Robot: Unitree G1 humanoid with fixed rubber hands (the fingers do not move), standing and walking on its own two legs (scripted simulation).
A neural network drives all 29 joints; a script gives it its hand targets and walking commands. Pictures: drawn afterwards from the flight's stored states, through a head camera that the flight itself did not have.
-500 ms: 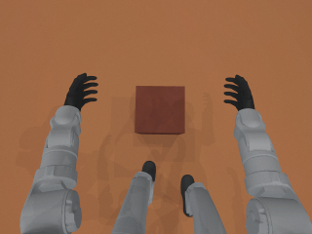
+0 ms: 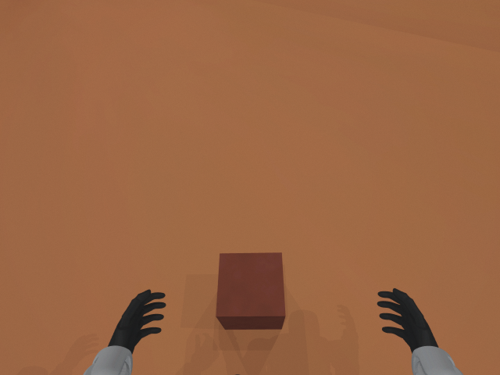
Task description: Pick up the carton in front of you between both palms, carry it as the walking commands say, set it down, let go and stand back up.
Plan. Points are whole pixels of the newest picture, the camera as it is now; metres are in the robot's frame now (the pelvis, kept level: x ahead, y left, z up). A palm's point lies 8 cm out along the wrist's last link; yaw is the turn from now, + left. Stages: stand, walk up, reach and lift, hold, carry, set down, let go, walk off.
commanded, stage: let go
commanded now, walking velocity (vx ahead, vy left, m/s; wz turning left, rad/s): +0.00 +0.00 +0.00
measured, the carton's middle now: (252, 293) +0.41 +0.07 -0.64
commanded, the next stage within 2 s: stand in 0.56 s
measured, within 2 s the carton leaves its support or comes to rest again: neither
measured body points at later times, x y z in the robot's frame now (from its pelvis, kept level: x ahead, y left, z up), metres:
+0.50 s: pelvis +0.02 +0.00 +0.01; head +0.04 +0.00 +0.46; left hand +0.19 +0.23 -0.07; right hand +0.19 -0.24 -0.07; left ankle +0.03 +0.11 -0.73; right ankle -0.03 -0.11 -0.73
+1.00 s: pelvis +0.04 +0.01 +0.00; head +0.04 +0.03 +0.45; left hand +0.18 +0.30 -0.10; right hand +0.18 -0.28 -0.08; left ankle +0.03 +0.11 -0.73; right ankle -0.03 -0.11 -0.73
